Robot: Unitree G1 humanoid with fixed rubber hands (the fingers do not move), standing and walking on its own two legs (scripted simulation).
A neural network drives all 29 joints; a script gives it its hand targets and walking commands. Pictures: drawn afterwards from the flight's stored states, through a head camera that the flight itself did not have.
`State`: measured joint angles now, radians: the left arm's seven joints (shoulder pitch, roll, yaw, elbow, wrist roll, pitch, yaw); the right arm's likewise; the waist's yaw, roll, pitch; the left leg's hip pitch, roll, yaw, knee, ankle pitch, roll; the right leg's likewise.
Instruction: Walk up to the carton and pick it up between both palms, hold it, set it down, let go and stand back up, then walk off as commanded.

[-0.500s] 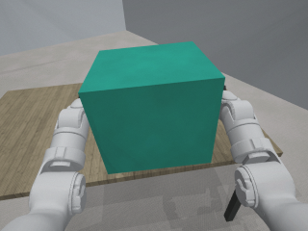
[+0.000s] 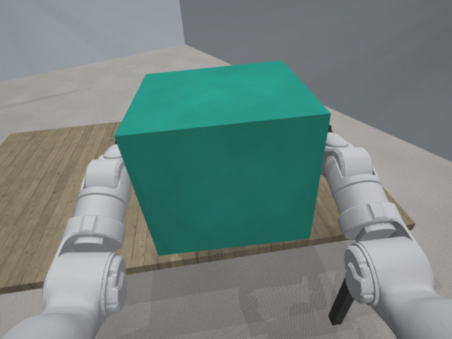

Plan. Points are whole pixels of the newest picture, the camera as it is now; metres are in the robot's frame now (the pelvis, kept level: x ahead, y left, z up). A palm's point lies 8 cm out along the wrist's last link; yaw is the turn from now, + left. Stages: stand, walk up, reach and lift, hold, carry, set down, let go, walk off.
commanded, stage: hold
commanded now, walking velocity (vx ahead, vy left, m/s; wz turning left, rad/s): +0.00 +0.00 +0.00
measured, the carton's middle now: (224, 152) +0.38 +0.01 +0.20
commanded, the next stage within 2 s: none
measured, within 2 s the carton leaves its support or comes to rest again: neither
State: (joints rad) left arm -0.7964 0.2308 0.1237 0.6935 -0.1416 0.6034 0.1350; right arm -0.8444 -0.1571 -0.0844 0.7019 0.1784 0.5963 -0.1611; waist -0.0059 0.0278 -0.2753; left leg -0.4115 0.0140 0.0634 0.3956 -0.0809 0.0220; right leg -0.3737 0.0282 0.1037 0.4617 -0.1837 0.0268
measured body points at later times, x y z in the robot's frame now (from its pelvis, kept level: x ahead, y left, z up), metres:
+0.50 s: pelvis +0.00 +0.00 +0.00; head -0.06 -0.01 +0.45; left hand +0.40 +0.19 +0.20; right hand +0.40 -0.16 +0.20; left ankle +0.07 +0.11 -0.74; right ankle +0.03 -0.13 -0.74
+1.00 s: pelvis +0.00 +0.00 +0.00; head -0.06 -0.01 +0.45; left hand +0.40 +0.19 +0.20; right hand +0.40 -0.17 +0.20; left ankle +0.07 +0.11 -0.74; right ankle +0.03 -0.13 -0.74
